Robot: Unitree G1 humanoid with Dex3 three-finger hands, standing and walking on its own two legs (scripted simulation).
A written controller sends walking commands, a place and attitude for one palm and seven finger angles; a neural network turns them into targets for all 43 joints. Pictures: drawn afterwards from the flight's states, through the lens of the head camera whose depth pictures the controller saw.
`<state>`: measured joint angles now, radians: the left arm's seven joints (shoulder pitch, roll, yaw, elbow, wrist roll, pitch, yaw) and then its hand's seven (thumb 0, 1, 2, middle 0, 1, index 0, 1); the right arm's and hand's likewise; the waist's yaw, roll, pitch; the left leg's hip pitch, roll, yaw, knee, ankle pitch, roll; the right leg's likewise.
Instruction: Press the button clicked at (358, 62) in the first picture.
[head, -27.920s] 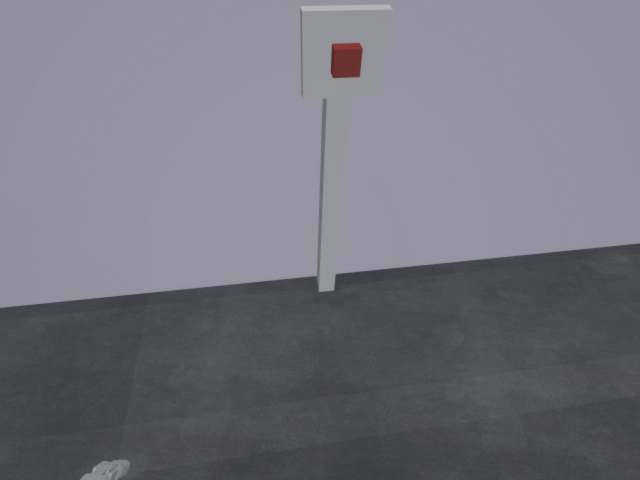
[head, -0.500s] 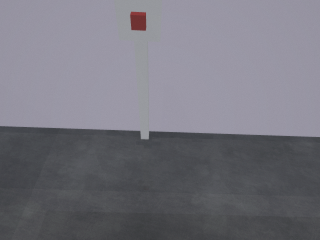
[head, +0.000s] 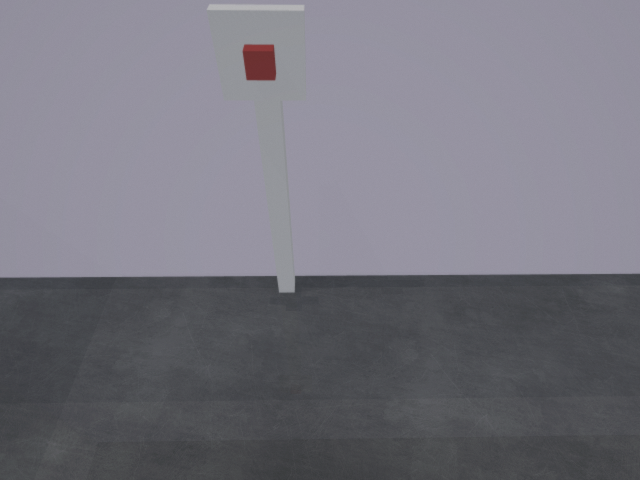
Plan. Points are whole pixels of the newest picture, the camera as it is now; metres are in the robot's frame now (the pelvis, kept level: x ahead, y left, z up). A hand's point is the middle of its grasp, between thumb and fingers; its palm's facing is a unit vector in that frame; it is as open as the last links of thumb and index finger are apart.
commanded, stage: let the arm hang, fingers relaxed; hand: left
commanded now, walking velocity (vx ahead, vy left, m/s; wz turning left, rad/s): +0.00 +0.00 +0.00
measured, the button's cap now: (260, 61) +0.83 +0.17 +0.12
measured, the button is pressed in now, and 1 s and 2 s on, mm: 0 0 0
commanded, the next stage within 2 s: stand and wait in 0.06 s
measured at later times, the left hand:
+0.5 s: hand out of the picture +0.09 +0.23 -0.15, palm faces -0.02 -0.94 -0.35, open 7.4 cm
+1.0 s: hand out of the picture +0.11 +0.21 -0.16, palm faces -0.04 -0.94 -0.33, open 7.4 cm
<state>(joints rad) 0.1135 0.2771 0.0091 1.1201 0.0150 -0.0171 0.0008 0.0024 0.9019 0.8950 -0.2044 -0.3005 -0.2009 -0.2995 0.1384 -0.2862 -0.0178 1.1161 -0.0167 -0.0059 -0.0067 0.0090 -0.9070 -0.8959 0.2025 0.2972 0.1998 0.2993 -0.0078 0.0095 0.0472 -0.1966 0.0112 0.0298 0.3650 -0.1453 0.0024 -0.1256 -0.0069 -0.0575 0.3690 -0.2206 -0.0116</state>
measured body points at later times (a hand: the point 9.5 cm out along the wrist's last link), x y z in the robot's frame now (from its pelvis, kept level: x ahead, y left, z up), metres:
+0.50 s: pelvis +0.02 -0.02 +0.00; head +0.04 -0.03 +0.45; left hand +0.09 +0.28 -0.13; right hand +0.09 -0.30 -0.14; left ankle +0.03 +0.12 -0.75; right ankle -0.01 -0.11 -0.75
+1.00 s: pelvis +0.03 -0.03 +0.00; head +0.05 -0.03 +0.45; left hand +0.11 +0.26 -0.13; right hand +0.09 -0.32 -0.14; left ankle +0.03 +0.12 -0.75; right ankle -0.01 -0.11 -0.75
